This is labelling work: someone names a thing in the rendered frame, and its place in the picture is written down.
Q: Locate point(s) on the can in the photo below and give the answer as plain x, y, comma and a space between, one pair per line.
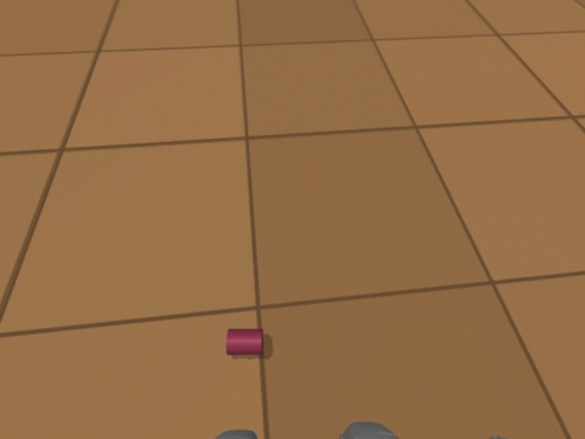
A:
244, 342

